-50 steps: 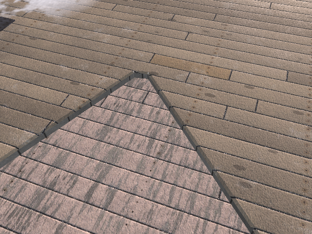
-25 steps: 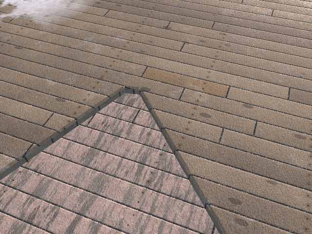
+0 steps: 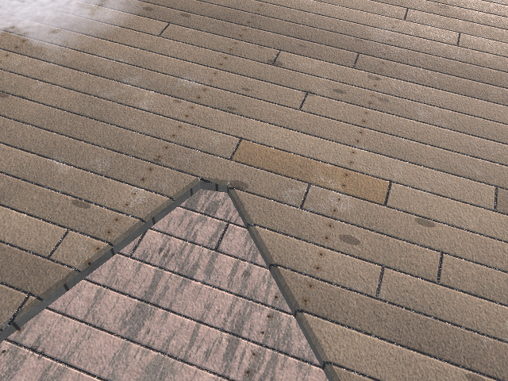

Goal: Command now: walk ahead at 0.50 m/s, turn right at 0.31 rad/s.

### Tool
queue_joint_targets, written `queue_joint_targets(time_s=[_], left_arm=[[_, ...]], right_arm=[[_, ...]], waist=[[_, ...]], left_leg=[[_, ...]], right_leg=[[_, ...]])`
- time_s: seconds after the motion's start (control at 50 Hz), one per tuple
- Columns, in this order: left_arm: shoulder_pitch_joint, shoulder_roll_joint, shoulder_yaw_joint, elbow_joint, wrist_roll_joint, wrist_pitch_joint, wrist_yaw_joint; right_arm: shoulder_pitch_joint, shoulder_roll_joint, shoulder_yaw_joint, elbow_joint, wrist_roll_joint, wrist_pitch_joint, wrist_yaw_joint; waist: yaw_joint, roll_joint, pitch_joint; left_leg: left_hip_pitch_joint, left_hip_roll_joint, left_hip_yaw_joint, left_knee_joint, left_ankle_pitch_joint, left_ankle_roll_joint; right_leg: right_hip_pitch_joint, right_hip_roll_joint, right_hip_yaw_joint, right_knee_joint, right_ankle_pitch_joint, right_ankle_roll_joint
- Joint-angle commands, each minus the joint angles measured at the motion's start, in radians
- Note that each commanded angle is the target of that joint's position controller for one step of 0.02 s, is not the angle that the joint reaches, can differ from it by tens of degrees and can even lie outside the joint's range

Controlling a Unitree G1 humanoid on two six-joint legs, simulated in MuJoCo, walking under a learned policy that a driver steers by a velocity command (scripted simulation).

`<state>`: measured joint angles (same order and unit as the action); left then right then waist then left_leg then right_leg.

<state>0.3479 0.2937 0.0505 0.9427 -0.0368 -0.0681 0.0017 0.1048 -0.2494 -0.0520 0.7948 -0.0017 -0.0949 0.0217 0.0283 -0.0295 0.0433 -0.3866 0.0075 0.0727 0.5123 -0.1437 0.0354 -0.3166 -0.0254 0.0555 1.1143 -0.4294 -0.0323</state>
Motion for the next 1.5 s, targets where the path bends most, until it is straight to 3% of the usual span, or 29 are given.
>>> queue_joint_targets(time_s=[0.02, 0.28, 0.36, 0.42, 0.46, 0.48, 0.5, 0.52, 0.54, 0.6, 0.68, 0.72, 0.76, 0.78, 0.8, 0.82, 0.84, 0.86, 0.9, 1.02, 1.08, 1.14, 1.18, 1.2, 1.22, 1.24, 1.28, 1.34, 1.5], left_arm=[[-0.042, 0.103, 0.036, -0.085, -0.001, -0.008, 0.011], [-0.274, 0.009, 0.017, -0.190, 0.020, 0.038, -0.030], [-0.404, -0.010, 0.019, -0.267, 0.008, 0.028, -0.063], [-0.307, 0.052, 0.057, -0.254, -0.006, 0.036, -0.077], [-0.007, 0.135, 0.112, -0.160, -0.002, 0.061, -0.060], [0.109, 0.171, 0.128, -0.096, 0.009, 0.076, -0.036], [0.152, 0.219, 0.133, -0.084, 0.028, 0.075, -0.022], [0.121, 0.165, 0.114, -0.125, 0.059, 0.068, -0.004], [0.015, 0.127, 0.101, -0.157, 0.054, 0.054, 0.002], [-0.236, 0.056, 0.069, -0.223, 0.041, 0.043, 0.009], [-0.305, 0.155, 0.097, -0.256, 0.046, 0.040, 0.025], [-0.322, 0.118, 0.089, -0.261, 0.047, 0.038, 0.029], [-0.342, 0.016, 0.060, -0.262, 0.055, 0.045, 0.030], [-0.385, -0.062, 0.035, -0.281, 0.056, 0.047, 0.030], [-0.359, -0.164, 0.003, -0.300, 0.044, 0.042, 0.026], [-0.101, -0.197, -0.009, -0.330, -0.036, 0.034, 0.003], [-0.105, -0.110, 0.000, -0.330, -0.070, 0.041, 0.001], [-0.159, -0.033, 0.011, -0.342, -0.044, 0.055, 0.012], [-0.163, 0.005, 0.028, -0.332, 0.014, 0.082, 0.024], [-0.302, -0.047, -0.005, -0.447, 0.019, 0.078, 0.000], [-0.415, -0.107, -0.029, -0.466, 0.018, 0.054, -0.023], [-0.371, -0.091, -0.016, -0.443, 0.018, 0.033, -0.035], [-0.139, -0.005, 0.036, -0.378, 0.003, 0.021, -0.035], [0.054, 0.086, 0.073, -0.325, 0.013, 0.027, -0.024], [0.138, 0.233, 0.098, -0.290, 0.040, 0.025, -0.008], [0.184, 0.164, 0.080, -0.270, 0.061, 0.012, -0.005], [0.039, 0.058, 0.042, -0.242, 0.043, -0.005, -0.015], [-0.108, -0.058, 0.015, -0.206, 0.052, -0.039, -0.026], [-0.067, 0.036, 0.042, -0.145, 0.059, -0.046, 0.027]], right_arm=[[0.095, -0.101, -0.026, 0.002, -0.008, -0.013, -0.006], [0.171, -0.161, -0.046, 0.090, -0.005, 0.012, -0.044], [0.283, -0.174, -0.043, 0.117, 0.004, 0.053, -0.050], [0.300, -0.242, -0.053, 0.121, 0.020, 0.072, -0.064], [0.164, -0.247, -0.045, 0.077, 0.043, 0.048, -0.059], [0.072, -0.206, -0.038, 0.034, 0.022, 0.029, -0.044], [0.057, -0.088, -0.005, -0.018, 0.008, 0.000, -0.015], [-0.004, -0.098, -0.005, -0.027, 0.038, -0.026, 0.002], [-0.023, -0.120, -0.011, -0.029, 0.060, -0.035, 0.009], [0.042, -0.120, -0.018, 0.017, 0.031, -0.012, 0.016], [0.077, -0.114, -0.018, 0.050, 0.012, 0.024, 0.016], [0.186, -0.144, -0.037, 0.099, 0.034, 0.042, 0.008], [0.429, -0.135, -0.062, 0.200, 0.031, 0.053, 0.003], [0.591, -0.117, -0.064, 0.258, 0.003, 0.038, 0.015], [0.584, -0.080, -0.031, 0.260, -0.022, 0.024, 0.029], [0.353, -0.188, -0.022, 0.190, -0.043, 0.011, 0.041], [0.187, -0.208, -0.031, 0.164, -0.002, 0.012, 0.034], [0.057, -0.142, -0.010, 0.130, 0.016, 0.016, 0.013], [0.025, -0.100, 0.014, 0.146, -0.028, 0.025, -0.007], [0.240, -0.115, 0.002, 0.168, -0.027, 0.015, -0.093], [0.342, -0.118, -0.006, 0.191, -0.003, 0.021, -0.087], [0.367, -0.159, -0.017, 0.193, 0.021, 0.036, -0.057], [0.353, -0.164, -0.011, 0.204, 0.025, 0.033, -0.040], [0.285, -0.158, -0.007, 0.175, 0.023, 0.019, -0.036], [0.331, -0.001, 0.030, 0.110, 0.002, -0.008, -0.024], [0.278, -0.072, -0.003, 0.140, 0.028, -0.039, -0.013], [0.159, -0.048, -0.011, 0.073, 0.052, -0.028, -0.016], [0.197, -0.036, -0.029, 0.073, 0.041, 0.035, -0.027], [0.023, -0.026, -0.021, -0.014, 0.023, 0.064, 0.008]], waist=[[-0.050, 0.158, -0.073], [-0.086, 0.054, 0.071], [-0.121, 0.053, -0.018], [-0.042, 0.134, -0.176], [0.146, 0.136, -0.284], [0.185, 0.036, -0.277], [0.135, -0.102, -0.388], [0.135, -0.049, -0.400], [0.095, -0.037, -0.274], [-0.056, -0.045, -0.098], [-0.120, -0.119, -0.112], [-0.167, -0.126, -0.118], [-0.269, -0.038, -0.109], [-0.357, 0.168, -0.081], [-0.282, 0.262, -0.025], [-0.019, 0.369, -0.030], [0.024, 0.322, 0.081], [0.021, 0.219, 0.173], [0.039, 0.141, 0.147], [-0.050, 0.065, 0.036], [-0.109, 0.073, 0.025], [-0.065, 0.160, 0.013], [0.095, 0.196, -0.139], [0.197, 0.190, -0.246], [0.128, -0.186, -0.405], [0.162, -0.114, -0.483], [0.080, -0.097, -0.198], [-0.035, -0.103, -0.072], [-0.045, 0.000, 0.022]], left_leg=[[0.315, 0.272, -0.297, -0.329, -0.074, 0.130], [0.415, 0.284, 0.073, -0.389, 0.252, 0.126], [0.643, 0.257, 0.130, -0.200, 0.807, 0.066], [0.603, 0.268, 0.146, 0.052, 1.145, 0.040], [0.343, 0.191, 0.196, 0.347, 1.093, -0.042], [-0.025, 0.141, 0.118, 0.539, 0.222, -0.079], [-0.322, 0.064, 0.005, 0.727, -0.404, -0.084], [-0.389, 0.062, -0.107, 0.787, -0.389, -0.065], [-0.407, 0.097, -0.140, 0.719, -0.342, -0.056], [-0.173, 0.139, -0.116, 0.486, -0.312, -0.099], [0.197, 0.058, -0.039, 0.254, -0.138, -0.149], [0.348, 0.052, -0.029, 0.231, -0.044, -0.160], [0.570, 0.046, -0.004, 0.153, -0.069, -0.143], [0.625, 0.093, -0.071, 0.073, -0.131, -0.119], [0.532, 0.233, -0.322, 0.129, -0.113, -0.076], [0.358, 0.480, -0.887, -0.259, -0.308, 0.124], [0.210, 0.576, -1.004, -0.413, -0.754, 0.202], [0.091, 0.518, -0.821, -0.401, -0.774, 0.162], [-0.062, 0.369, -0.453, -0.301, -0.518, 0.071], [0.213, 0.291, -0.080, -0.326, -0.133, 0.076], [0.256, 0.304, -0.034, -0.423, -0.016, 0.108], [0.349, 0.297, 0.006, -0.325, 0.477, 0.122], [0.350, 0.279, 0.042, -0.020, 0.959, 0.087], [0.151, 0.233, 0.035, 0.217, 0.796, 0.039], [-0.231, 0.038, 0.004, 0.641, -0.135, -0.043], [-0.315, -0.024, -0.240, 0.874, -0.328, -0.044], [-0.433, 0.082, -0.164, 0.930, -0.240, -0.020], [-0.290, 0.133, -0.172, 0.853, -0.085, 0.014], [-0.359, 0.103, -0.133, 0.420, 0.177, -0.014]], right_leg=[[-0.332, -0.116, 0.055, 0.073, 0.137, -0.009], [-0.453, -0.108, -0.033, -0.325, 0.410, 0.002], [-0.381, 0.010, -0.181, -0.470, 0.278, -0.034], [-0.038, 0.116, -0.249, -0.575, 0.272, -0.085], [0.403, 0.128, -0.214, -0.712, 0.513, -0.175], [0.716, 0.024, -0.047, -0.705, 0.563, -0.244], [0.957, -0.176, 0.265, -0.659, 0.469, -0.360], [0.879, -0.240, 0.399, -0.756, 0.333, -0.380], [0.747, -0.216, 0.361, -0.792, 0.311, -0.332], [0.244, -0.145, 0.214, -0.856, 0.211, -0.255], [-0.087, -0.069, 0.125, -0.798, 0.173, -0.208], [-0.199, -0.064, 0.130, -0.683, 0.065, -0.183], [-0.377, -0.001, 0.093, -0.373, -0.070, -0.133], [-0.508, 0.108, 0.052, 0.071, -0.241, -0.096], [-0.727, 0.151, 0.123, 0.526, -0.323, -0.079], [-0.812, 0.108, 0.154, 0.675, -0.166, -0.087], [-0.857, 0.004, 0.101, 0.752, -0.066, -0.063], [-0.849, -0.032, 0.080, 0.777, 0.019, -0.029], [-0.725, -0.040, 0.055, 0.809, 0.064, 0.006], [-0.730, -0.083, 0.020, 0.392, 0.174, 0.038], [-0.510, -0.083, -0.115, 0.025, 0.159, 0.011], [-0.308, 0.015, -0.231, -0.203, -0.018, -0.047], [0.062, 0.099, -0.248, -0.409, 0.155, -0.102], [0.369, 0.006, -0.088, -0.446, 0.244, -0.133], [0.650, -0.341, 0.516, -0.650, 0.162, -0.296], [0.616, -0.417, 0.756, -0.794, 0.212, -0.332], [0.364, -0.370, 0.398, -0.780, 0.224, -0.244], [0.125, -0.278, 0.128, -0.909, 0.209, -0.147], [0.170, -0.229, -0.200, -1.002, 0.417, -0.124]])
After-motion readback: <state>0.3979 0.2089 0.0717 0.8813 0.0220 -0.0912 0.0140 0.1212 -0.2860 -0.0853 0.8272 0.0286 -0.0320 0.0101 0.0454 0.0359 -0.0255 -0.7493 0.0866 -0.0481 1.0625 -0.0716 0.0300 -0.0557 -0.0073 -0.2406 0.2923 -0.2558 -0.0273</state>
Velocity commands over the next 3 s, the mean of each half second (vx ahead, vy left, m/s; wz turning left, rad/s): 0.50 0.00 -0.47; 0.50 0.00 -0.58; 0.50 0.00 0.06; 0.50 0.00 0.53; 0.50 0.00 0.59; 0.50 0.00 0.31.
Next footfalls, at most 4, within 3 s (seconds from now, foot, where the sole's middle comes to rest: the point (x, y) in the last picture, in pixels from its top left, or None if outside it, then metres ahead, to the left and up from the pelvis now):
0.28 right None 0.33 -0.18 -0.74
0.80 left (240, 354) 0.52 0.06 -0.77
1.20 right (396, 341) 0.55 -0.34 -0.72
1.74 left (362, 214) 0.95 -0.30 -0.72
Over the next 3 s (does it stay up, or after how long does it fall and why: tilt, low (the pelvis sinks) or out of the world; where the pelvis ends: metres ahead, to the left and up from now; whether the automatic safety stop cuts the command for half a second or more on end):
stays up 1.39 -0.35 0.06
